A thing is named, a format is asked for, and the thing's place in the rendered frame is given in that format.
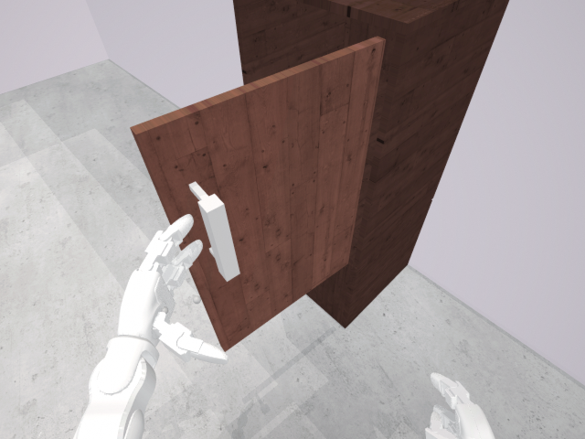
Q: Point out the left robot forearm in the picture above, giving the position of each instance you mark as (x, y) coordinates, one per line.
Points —
(120, 387)

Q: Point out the handle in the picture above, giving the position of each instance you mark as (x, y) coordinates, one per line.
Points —
(217, 225)

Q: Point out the right robot hand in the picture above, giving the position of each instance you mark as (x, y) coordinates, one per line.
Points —
(468, 422)

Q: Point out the left robot hand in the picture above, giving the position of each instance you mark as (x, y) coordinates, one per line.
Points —
(150, 288)

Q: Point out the cupboard door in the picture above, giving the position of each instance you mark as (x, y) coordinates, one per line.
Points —
(286, 155)

